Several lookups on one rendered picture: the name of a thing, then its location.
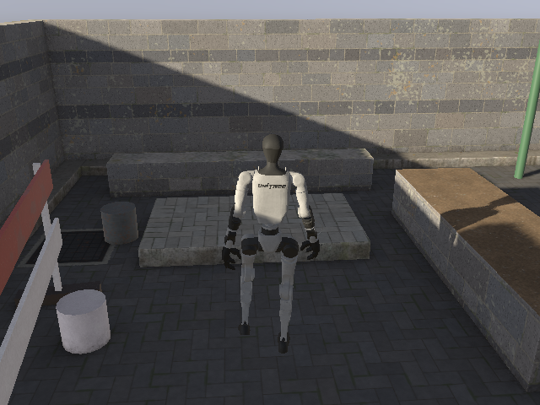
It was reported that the robot left thigh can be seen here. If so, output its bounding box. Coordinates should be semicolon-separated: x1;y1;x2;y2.
240;234;258;282

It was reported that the robot left forearm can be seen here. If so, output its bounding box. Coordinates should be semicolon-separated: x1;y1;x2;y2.
224;205;241;249

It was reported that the robot right forearm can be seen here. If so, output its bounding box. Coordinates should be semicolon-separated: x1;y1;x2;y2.
302;205;318;243

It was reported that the robot left shin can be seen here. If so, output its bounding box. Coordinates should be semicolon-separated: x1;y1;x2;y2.
240;267;252;325

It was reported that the left robot hand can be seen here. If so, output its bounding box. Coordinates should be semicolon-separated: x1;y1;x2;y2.
222;247;241;270

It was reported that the robot right upper arm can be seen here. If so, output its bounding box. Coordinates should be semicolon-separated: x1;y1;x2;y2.
289;171;311;219

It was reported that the right robot hand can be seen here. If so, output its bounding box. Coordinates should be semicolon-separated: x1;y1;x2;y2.
300;240;320;260

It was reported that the robot left upper arm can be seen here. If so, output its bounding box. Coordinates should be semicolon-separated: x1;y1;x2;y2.
233;170;255;218

